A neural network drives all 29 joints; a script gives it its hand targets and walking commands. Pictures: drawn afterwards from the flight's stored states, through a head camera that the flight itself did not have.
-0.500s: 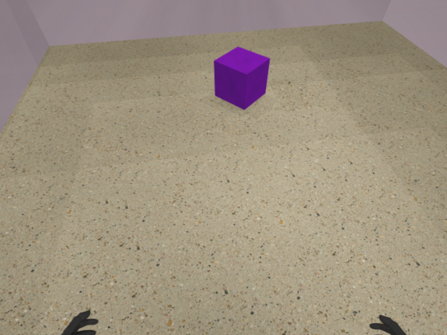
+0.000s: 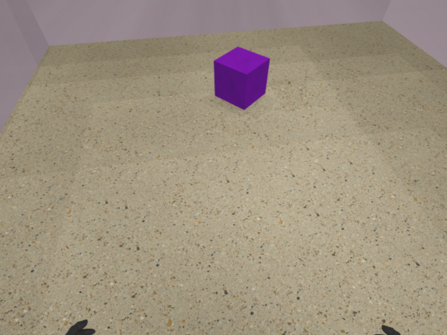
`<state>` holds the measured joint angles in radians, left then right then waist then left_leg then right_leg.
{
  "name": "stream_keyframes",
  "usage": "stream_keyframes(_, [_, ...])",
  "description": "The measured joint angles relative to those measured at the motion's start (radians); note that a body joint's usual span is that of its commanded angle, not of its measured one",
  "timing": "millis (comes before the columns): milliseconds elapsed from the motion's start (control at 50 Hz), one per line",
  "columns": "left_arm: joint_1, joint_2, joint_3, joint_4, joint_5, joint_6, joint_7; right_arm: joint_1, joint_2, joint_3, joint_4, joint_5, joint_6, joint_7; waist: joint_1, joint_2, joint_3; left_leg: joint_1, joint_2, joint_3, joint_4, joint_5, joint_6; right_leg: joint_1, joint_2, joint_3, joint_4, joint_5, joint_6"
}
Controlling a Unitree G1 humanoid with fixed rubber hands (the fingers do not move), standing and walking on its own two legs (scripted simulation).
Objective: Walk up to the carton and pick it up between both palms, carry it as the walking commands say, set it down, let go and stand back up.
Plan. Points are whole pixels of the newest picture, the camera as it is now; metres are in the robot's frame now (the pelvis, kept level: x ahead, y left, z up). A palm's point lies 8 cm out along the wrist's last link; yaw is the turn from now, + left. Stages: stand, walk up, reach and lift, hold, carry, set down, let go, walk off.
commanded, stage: stand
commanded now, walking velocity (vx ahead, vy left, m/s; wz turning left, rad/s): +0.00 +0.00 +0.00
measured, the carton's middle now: (241, 77) +1.90 -0.09 -0.64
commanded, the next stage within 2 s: walk up in 0.06 s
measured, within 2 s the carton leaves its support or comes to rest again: neither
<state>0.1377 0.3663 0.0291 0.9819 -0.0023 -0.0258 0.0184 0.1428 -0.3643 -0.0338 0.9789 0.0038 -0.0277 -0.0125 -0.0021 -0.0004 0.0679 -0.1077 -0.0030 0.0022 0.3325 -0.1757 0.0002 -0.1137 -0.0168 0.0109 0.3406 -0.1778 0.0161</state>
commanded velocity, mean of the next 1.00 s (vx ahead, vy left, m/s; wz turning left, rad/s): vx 0.39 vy -0.01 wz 0.01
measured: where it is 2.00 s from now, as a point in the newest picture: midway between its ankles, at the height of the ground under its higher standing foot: (233, 213)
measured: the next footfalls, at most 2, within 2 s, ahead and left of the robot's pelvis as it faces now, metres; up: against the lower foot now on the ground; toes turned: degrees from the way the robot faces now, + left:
left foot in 0.88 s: +0.40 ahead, +0.15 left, +0.00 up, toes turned +7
right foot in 1.38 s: +0.66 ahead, -0.17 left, +0.00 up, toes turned -8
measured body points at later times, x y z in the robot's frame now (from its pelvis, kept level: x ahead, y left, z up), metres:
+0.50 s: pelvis +0.04 -0.03 -0.01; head +0.05 -0.03 +0.44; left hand +0.11 +0.25 -0.14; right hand +0.09 -0.31 -0.15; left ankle +0.01 +0.11 -0.73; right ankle +0.01 -0.13 -0.75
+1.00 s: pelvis +0.29 +0.04 -0.02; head +0.33 +0.05 +0.42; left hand +0.24 +0.28 -0.18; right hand +0.41 -0.21 -0.15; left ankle +0.37 +0.14 -0.75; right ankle +0.14 -0.11 -0.65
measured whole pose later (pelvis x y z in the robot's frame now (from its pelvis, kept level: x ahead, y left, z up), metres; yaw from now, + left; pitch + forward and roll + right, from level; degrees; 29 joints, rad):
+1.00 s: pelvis +0.29 +0.04 -0.02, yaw -2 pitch -1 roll +0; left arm 0.38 0.20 0.06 1.09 0.02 -0.06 0.00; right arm 0.12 -0.20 -0.06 0.92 -0.04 -0.06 0.01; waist 0.05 -0.04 0.10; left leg -0.38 0.06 0.15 0.60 -0.21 0.03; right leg -0.30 -0.08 0.01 1.21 -0.37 0.00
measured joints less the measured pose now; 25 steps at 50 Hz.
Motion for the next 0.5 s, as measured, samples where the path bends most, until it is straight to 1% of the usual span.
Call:
stream_keyframes(260, [0.003, 0.0, 0.001, 0.01, 0.0, 0.0, 0.002, 0.001, 0.0, -0.001, 0.01, 0.001, 0.0, -0.002, 0.001, 0.0, -0.001, 0.005, 0.0, 0.0, -0.008, 0.001, 0.0, 0.005, 0.0, 0.0, -0.008, 0.001, 0.0])
stream_keyframes(280, [0.004, -0.004, 0.01, 0.008, 0.004, 0.01, -0.004, 0.009, 0.002, -0.003, 0.005, -0.004, 0.01, 0.002, -0.003, 0.003, -0.008, -0.009, 0.002, -0.006, 0.012, -0.028, 0.0, -0.006, 0.002, -0.008, 0.013, -0.045, -0.004])
stream_keyframes(300, [0.008, -0.008, 0.018, 0.001, 0.01, 0.021, -0.012, 0.02, 0.007, -0.005, -0.002, -0.01, 0.023, 0.009, -0.003, 0.002, -0.022, -0.028, 0.003, -0.009, 0.037, -0.076, 0.001, -0.024, 0.002, -0.012, 0.04, -0.126, -0.011])
stream_keyframes(320, [0.013, -0.015, 0.022, -0.008, 0.016, 0.028, -0.021, 0.028, 0.012, -0.008, -0.011, -0.015, 0.035, 0.015, 0.002, 0.002, -0.032, -0.041, 0.005, -0.006, 0.054, -0.113, 0.001, -0.045, 0.002, -0.012, 0.072, -0.18, -0.016])
stream_keyframes(340, [0.018, -0.024, 0.025, -0.017, 0.022, 0.031, -0.029, 0.034, 0.017, -0.012, -0.021, -0.017, 0.04, 0.019, 0.006, 0.002, -0.036, -0.046, 0.006, -0.001, 0.06, -0.124, 0.002, -0.064, -0.001, -0.014, 0.101, -0.208, -0.022])
stream_keyframes(400, [0.03, -0.054, 0.027, -0.028, 0.028, 0.023, -0.037, 0.054, 0.037, -0.018, -0.035, -0.018, 0.029, 0.021, 0.006, 0.006, -0.033, -0.041, 0.014, 0.013, 0.054, -0.06, 0.007, -0.1, -0.014, -0.046, 0.178, -0.17, -0.025])
stream_keyframes(420, [0.035, -0.063, 0.027, -0.029, 0.028, 0.019, -0.039, 0.063, 0.045, -0.02, -0.032, -0.019, 0.026, 0.021, 0.005, 0.004, -0.034, -0.038, 0.017, 0.016, 0.058, -0.053, 0.003, -0.1, -0.017, -0.056, 0.179, -0.17, -0.025])
stream_keyframes(440, [0.042, -0.072, 0.026, -0.03, 0.028, 0.013, -0.041, 0.074, 0.053, -0.02, -0.028, -0.021, 0.026, 0.022, 0.005, 0.001, -0.036, -0.039, 0.019, 0.019, 0.073, -0.069, -0.001, -0.089, -0.02, -0.063, 0.158, -0.178, -0.026])
stream_keyframes(460, [0.05, -0.083, 0.027, -0.028, 0.028, 0.004, -0.042, 0.083, 0.058, -0.022, -0.021, -0.023, 0.029, 0.023, 0.005, 0.007, -0.036, -0.047, 0.028, 0.017, 0.108, -0.108, -0.005, -0.078, -0.013, -0.071, 0.138, -0.152, -0.029])
stream_keyframes(480, [0.061, -0.097, 0.028, -0.025, 0.029, -0.006, -0.042, 0.091, 0.063, -0.024, -0.016, -0.027, 0.033, 0.025, 0.006, 0.018, -0.037, -0.071, 0.04, 0.009, 0.175, -0.188, -0.004, -0.066, -0.002, -0.082, 0.125, -0.118, -0.034])
stream_keyframes(500, [0.078, -0.105, 0.03, -0.017, 0.031, -0.016, -0.041, 0.096, 0.073, -0.024, -0.011, -0.032, 0.035, 0.026, 0.013, 0.017, -0.041, -0.115, 0.044, 0.01, 0.28, -0.237, -0.003, -0.058, 0.003, -0.087, 0.114, -0.096, -0.041])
